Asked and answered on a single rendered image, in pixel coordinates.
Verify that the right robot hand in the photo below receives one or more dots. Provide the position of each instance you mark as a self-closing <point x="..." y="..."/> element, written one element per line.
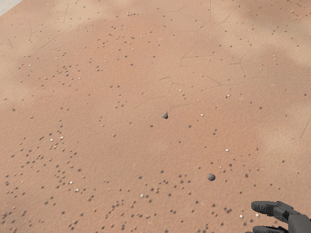
<point x="297" y="223"/>

